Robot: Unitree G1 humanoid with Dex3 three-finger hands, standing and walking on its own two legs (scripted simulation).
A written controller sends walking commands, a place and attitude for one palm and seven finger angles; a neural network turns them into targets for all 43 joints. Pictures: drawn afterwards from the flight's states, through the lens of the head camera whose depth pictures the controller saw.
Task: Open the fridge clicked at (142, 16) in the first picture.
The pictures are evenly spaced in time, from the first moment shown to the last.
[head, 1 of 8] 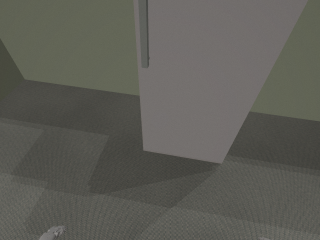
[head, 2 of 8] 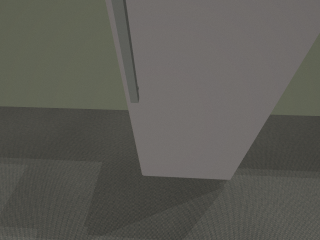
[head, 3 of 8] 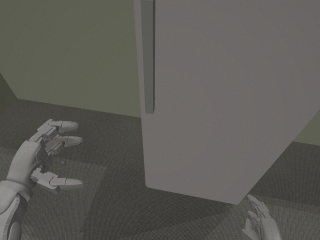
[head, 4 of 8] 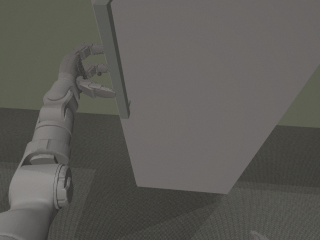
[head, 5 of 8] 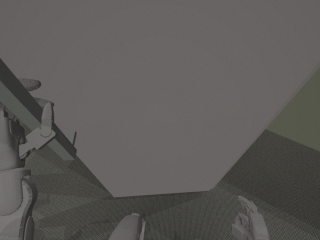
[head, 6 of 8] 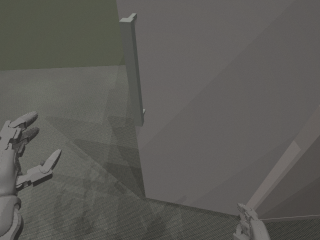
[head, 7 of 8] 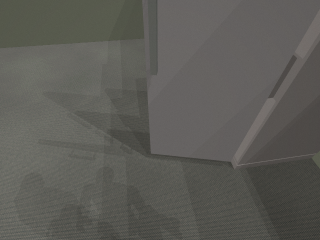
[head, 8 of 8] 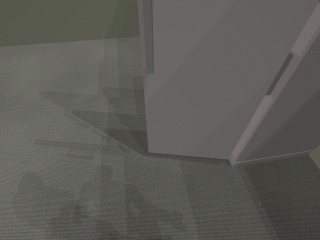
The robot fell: no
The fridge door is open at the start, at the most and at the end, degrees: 0 83 75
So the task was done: yes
